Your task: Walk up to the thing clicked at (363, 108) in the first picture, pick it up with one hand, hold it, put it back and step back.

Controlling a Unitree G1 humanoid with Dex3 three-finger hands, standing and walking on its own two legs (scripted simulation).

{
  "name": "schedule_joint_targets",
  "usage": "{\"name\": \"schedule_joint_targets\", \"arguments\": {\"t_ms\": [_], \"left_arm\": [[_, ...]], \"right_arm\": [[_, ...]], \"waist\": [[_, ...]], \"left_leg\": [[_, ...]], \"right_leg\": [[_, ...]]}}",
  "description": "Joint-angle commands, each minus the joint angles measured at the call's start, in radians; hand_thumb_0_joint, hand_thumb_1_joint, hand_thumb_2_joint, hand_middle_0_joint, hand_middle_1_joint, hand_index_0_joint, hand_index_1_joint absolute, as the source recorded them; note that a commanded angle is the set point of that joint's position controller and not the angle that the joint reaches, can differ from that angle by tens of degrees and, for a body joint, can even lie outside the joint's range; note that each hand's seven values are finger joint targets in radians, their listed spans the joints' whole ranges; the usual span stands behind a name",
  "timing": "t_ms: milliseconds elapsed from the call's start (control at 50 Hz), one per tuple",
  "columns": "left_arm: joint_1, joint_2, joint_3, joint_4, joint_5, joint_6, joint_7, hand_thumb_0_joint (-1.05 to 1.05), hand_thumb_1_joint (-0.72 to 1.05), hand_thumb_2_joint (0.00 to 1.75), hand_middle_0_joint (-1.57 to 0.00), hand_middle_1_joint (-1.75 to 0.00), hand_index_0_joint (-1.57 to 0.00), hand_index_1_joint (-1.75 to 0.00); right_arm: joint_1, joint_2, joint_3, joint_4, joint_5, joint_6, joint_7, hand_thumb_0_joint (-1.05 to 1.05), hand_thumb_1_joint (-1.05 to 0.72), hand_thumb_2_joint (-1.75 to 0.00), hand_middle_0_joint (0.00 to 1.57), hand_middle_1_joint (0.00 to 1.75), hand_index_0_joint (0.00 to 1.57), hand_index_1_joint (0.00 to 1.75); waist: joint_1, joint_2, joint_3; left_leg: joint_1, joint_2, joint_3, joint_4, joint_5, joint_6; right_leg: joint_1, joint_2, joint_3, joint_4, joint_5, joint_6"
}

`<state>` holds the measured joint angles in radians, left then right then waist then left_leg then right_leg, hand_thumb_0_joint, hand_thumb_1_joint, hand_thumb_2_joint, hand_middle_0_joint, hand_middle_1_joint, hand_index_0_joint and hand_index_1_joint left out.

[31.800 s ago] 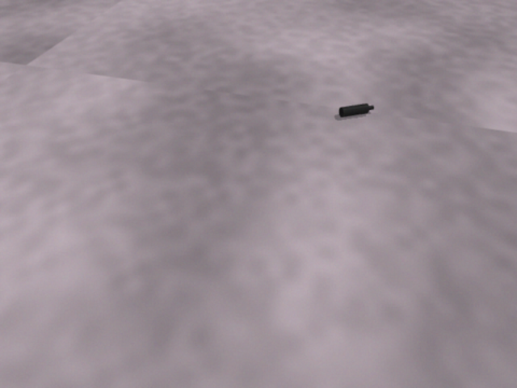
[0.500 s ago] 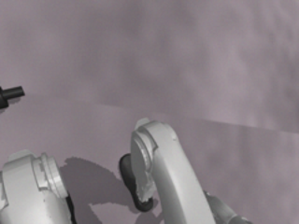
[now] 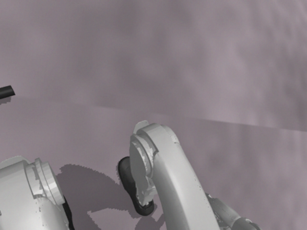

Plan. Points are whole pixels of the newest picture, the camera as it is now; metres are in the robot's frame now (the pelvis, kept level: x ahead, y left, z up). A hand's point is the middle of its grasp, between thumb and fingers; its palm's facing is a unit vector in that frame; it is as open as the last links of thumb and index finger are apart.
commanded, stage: open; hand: left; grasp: from above
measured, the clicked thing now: out of the picture +0.44 +0.32 -0.27
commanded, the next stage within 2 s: withdraw in 0.66 s
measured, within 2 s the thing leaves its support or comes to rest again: rests again in 0.12 s
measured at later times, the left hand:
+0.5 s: hand out of the picture +0.42 +0.34 -0.25, palm faces -0.45 -0.16 -0.88, open 13.6 cm
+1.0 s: hand out of the picture +0.44 +0.34 -0.22, palm faces -0.36 -0.14 -0.92, open 13.9 cm
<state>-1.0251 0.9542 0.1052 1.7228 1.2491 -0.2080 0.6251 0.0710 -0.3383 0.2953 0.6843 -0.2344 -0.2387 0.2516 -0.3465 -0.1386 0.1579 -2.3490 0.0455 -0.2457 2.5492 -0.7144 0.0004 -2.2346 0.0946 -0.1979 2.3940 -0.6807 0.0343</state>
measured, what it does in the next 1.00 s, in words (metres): stands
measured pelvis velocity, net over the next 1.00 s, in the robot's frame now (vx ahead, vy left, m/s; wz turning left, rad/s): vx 0.00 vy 0.00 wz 0.00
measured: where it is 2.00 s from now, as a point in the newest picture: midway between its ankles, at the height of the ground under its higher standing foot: (105, 213)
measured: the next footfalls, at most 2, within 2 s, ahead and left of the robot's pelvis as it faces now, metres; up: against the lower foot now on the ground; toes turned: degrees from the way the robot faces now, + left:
none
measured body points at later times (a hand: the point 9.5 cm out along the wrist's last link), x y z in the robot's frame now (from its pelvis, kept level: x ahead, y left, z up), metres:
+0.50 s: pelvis +0.00 +0.00 +0.00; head +0.27 +0.13 +0.33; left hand +0.44 +0.34 -0.20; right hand +0.06 -0.25 -0.06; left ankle +0.06 +0.13 -0.27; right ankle +0.11 -0.11 -0.27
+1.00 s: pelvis +0.00 +0.00 +0.01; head +0.26 +0.13 +0.35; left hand +0.45 +0.35 -0.17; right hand +0.08 -0.25 -0.07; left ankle +0.06 +0.13 -0.27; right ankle +0.11 -0.11 -0.27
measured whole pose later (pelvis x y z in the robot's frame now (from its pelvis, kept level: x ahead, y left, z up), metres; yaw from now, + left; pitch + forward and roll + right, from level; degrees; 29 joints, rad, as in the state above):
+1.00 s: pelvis +0.00 +0.00 +0.01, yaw +0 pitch +29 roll -13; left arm -0.95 0.92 0.13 1.53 1.22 -0.19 0.57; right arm 0.10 -0.33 0.26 0.67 -0.22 -0.22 0.26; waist -0.31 -0.11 0.11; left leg -2.35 0.04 -0.24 2.53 -0.72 -0.01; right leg -2.23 0.09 -0.20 2.38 -0.69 0.03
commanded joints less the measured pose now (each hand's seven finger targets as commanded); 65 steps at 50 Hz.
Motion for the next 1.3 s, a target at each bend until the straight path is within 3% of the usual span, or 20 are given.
{"name": "schedule_joint_targets", "arguments": {"t_ms": [0,80,160,200,260,340,380,500,520,620,640,720,780,800,900,940,1020,1140,1200,1280], "left_arm": [[-0.239,0.263,0.027,-0.074,-0.011,0.001,0.050,0.00,-0.13,0.66,-0.38,-0.71,-0.40,-0.69],[-0.243,0.198,-0.028,-0.073,-0.032,0.005,0.026,0.00,-0.26,0.76,-0.28,-0.80,-0.30,-0.79],[-0.242,0.215,-0.025,-0.094,-0.040,-0.003,0.009,0.00,-0.34,0.82,-0.21,-0.87,-0.23,-0.86],[-0.210,0.260,0.015,-0.066,-0.032,-0.003,0.009,0.00,-0.36,0.85,-0.19,-0.90,-0.20,-0.89],[-0.242,0.224,-0.014,-0.085,-0.018,-0.018,0.003,0.00,-0.43,0.90,-0.14,-0.94,-0.15,-0.93],[-0.256,0.283,0.023,-0.107,-0.007,-0.035,0.022,0.00,-0.49,0.95,-0.08,-0.99,-0.09,-0.98],[-0.245,0.257,0.004,-0.076,0.002,-0.040,0.026,0.00,-0.51,0.97,-0.07,-1.00,-0.08,-0.99],[-0.283,0.253,-0.014,-0.135,0.000,-0.037,0.041,0.00,-0.49,0.95,-0.06,-1.02,-0.08,-1.01],[-0.211,0.253,-0.009,-0.036,0.016,-0.021,0.042,0.00,-0.49,0.97,-0.07,-1.02,-0.07,-1.01],[-0.222,0.231,-0.013,-0.092,-0.016,-0.003,0.048,0.00,-0.49,0.95,-0.06,-1.03,-0.07,-1.01],[-0.235,0.258,0.000,-0.116,-0.016,-0.002,0.055,0.00,-0.47,0.94,-0.06,-1.03,-0.08,-1.01],[-0.208,0.244,-0.005,-0.065,-0.032,0.018,0.040,0.00,-0.47,0.93,-0.06,-1.03,-0.08,-1.01],[-0.222,0.268,0.012,-0.094,-0.040,0.021,0.035,0.00,-0.48,0.96,-0.07,-1.01,-0.09,-0.99],[-0.255,0.275,0.012,-0.178,-0.037,0.014,0.030,0.00,-0.49,0.96,-0.07,-1.00,-0.08,-0.99],[-0.214,0.263,0.040,-0.311,-0.036,0.013,0.009,0.00,-0.50,0.97,-0.07,-0.99,-0.08,-0.98],[-0.195,0.258,0.060,-0.413,-0.039,0.020,-0.010,0.00,-0.50,0.97,-0.07,-0.99,-0.08,-0.98],[-0.107,0.141,0.033,-0.556,-0.077,0.066,-0.062,0.00,-0.50,0.97,-0.07,-0.98,-0.07,-0.98],[-0.109,0.009,-0.053,-0.601,-0.143,0.151,-0.212,0.00,-0.50,0.99,-0.07,-0.99,-0.07,-0.99],[-0.107,-0.092,-0.123,-0.568,-0.184,0.166,-0.308,0.00,-0.52,1.01,-0.07,-0.99,-0.06,-1.00],[-0.158,-0.093,-0.150,-0.563,-0.194,0.152,-0.402,0.00,-0.52,1.02,-0.07,-1.01,-0.06,-1.01]], "right_arm": [[0.196,-0.320,-0.099,0.008,0.001,-0.005,-0.011,0.00,-0.88,-0.89,0.20,0.30,0.20,0.30],[0.186,-0.304,-0.095,-0.003,0.009,-0.009,-0.009,0.00,-0.89,-0.90,0.20,0.30,0.20,0.30],[0.184,-0.314,-0.093,-0.011,0.007,-0.003,-0.014,0.00,-0.89,-0.90,0.20,0.30,0.20,0.30],[0.198,-0.329,-0.101,-0.007,0.009,0.007,-0.020,0.00,-0.88,-0.90,0.20,0.30,0.20,0.30],[0.190,-0.316,-0.095,-0.013,0.006,0.011,-0.021,0.00,-0.88,-0.89,0.20,0.30,0.20,0.30],[0.195,-0.321,-0.088,-0.009,0.003,0.013,-0.025,0.00,-0.88,-0.90,0.20,0.30,0.20,0.30],[0.195,-0.317,-0.089,-0.005,-0.003,0.012,-0.024,0.00,-0.88,-0.90,0.20,0.30,0.20,0.30],[0.179,-0.322,-0.091,-0.006,-0.006,0.004,-0.022,0.00,-0.88,-0.90,0.20,0.30,0.20,0.30],[0.184,-0.331,-0.091,-0.009,-0.009,0.001,-0.018,0.00,-0.88,-0.90,0.20,0.30,0.20,0.30],[0.185,-0.316,-0.087,-0.011,-0.006,0.000,-0.014,0.00,-0.88,-0.89,0.20,0.30,0.20,0.30],[0.185,-0.319,-0.084,-0.015,-0.007,0.000,-0.014,0.00,-0.88,-0.89,0.20,0.30,0.20,0.30],[0.186,-0.323,-0.091,-0.022,0.000,-0.001,-0.013,0.00,-0.88,-0.89,0.20,0.30,0.20,0.30],[0.192,-0.322,-0.089,-0.028,0.001,-0.003,-0.014,0.00,-0.89,-0.90,0.20,0.30,0.20,0.30],[0.184,-0.317,-0.093,-0.035,0.008,-0.005,-0.014,0.00,-0.89,-0.90,0.20,0.30,0.20,0.30],[0.171,-0.307,-0.123,-0.039,0.014,-0.001,-0.009,0.00,-0.89,-0.90,0.20,0.30,0.20,0.30],[0.177,-0.295,-0.158,-0.025,0.027,0.009,-0.005,0.00,-0.90,-0.90,0.20,0.30,0.20,0.30],[0.200,-0.255,-0.213,-0.003,0.058,0.041,0.013,0.00,-0.89,-0.90,0.20,0.30,0.20,0.30],[0.268,-0.240,-0.288,-0.001,0.117,0.114,0.004,0.00,-0.89,-0.90,0.20,0.30,0.20,0.30],[0.277,-0.220,-0.310,-0.009,0.138,0.147,-0.011,0.00,-0.89,-0.90,0.20,0.30,0.20,0.30],[0.279,-0.208,-0.307,-0.026,0.153,0.182,-0.057,0.00,-0.89,-0.90,0.20,0.30,0.20,0.30]], "waist": [[-0.048,0.490,-0.674],[-0.045,0.489,-0.627],[-0.039,0.499,-0.656],[-0.040,0.473,-0.638],[-0.056,0.505,-0.630],[-0.049,0.515,-0.638],[-0.062,0.507,-0.612],[-0.039,0.548,-0.675],[-0.054,0.522,-0.629],[-0.031,0.514,-0.659],[-0.027,0.526,-0.682],[-0.045,0.473,-0.638],[-0.036,0.488,-0.642],[-0.013,0.525,-0.689],[0.020,0.627,-0.800],[0.057,0.703,-0.870],[0.109,0.713,-0.933],[0.108,0.482,-0.882],[0.088,0.332,-0.831],[0.091,0.257,-0.759]], "left_leg": [[0.474,0.022,0.082,-0.237,0.234,0.016],[0.452,0.022,0.078,-0.248,0.207,0.016],[0.473,0.022,0.065,-0.270,0.206,0.010],[0.464,0.022,0.061,-0.267,0.195,0.012],[0.489,0.024,0.062,-0.264,0.214,0.007],[0.482,0.021,0.076,-0.252,0.222,0.010],[0.467,0.023,0.078,-0.249,0.202,0.010],[0.523,0.025,0.057,-0.267,0.215,-0.003],[0.499,0.026,0.062,-0.259,0.205,0.001],[0.493,0.024,0.074,-0.265,0.237,0.006],[0.489,0.024,0.075,-0.264,0.252,0.006],[0.446,0.025,0.081,-0.247,0.216,0.018],[0.447,0.022,0.081,-0.262,0.193,0.017],[0.491,0.021,0.077,-0.266,0.216,0.010],[0.585,0.020,0.072,-0.295,0.259,-0.010],[0.638,0.017,0.087,-0.307,0.301,-0.017],[0.639,0.007,0.129,-0.322,0.356,-0.010],[0.537,-0.006,0.146,-0.403,0.234,0.022],[0.497,-0.015,0.140,-0.442,0.160,0.035],[0.447,-0.028,0.153,-0.464,0.118,0.040]], "right_leg": [[0.384,0.039,-0.076,-0.218,0.296,-0.052],[0.353,0.038,-0.073,-0.221,0.267,-0.055],[0.363,0.036,-0.083,-0.218,0.260,-0.058],[0.351,0.032,-0.088,-0.218,0.250,-0.054],[0.343,0.034,-0.085,-0.205,0.269,-0.057],[0.364,0.032,-0.080,-0.218,0.278,-0.053],[0.359,0.038,-0.077,-0.221,0.264,-0.054],[0.329,0.032,-0.098,-0.203,0.270,-0.058],[0.337,0.036,-0.094,-0.203,0.268,-0.056],[0.381,0.042,-0.081,-0.229,0.301,-0.053],[0.394,0.042,-0.083,-0.225,0.314,-0.053],[0.387,0.044,-0.070,-0.238,0.287,-0.049],[0.381,0.039,-0.071,-0.240,0.255,-0.052],[0.374,0.034,-0.073,-0.227,0.269,-0.057],[0.368,0.029,-0.082,-0.199,0.297,-0.067],[0.360,0.024,-0.067,-0.198,0.320,-0.072],[0.351,0.023,-0.037,-0.228,0.363,-0.074],[0.382,0.015,0.011,-0.348,0.267,-0.067],[0.402,0.014,0.036,-0.394,0.185,-0.070],[0.432,0.007,0.071,-0.446,0.112,-0.076]]}}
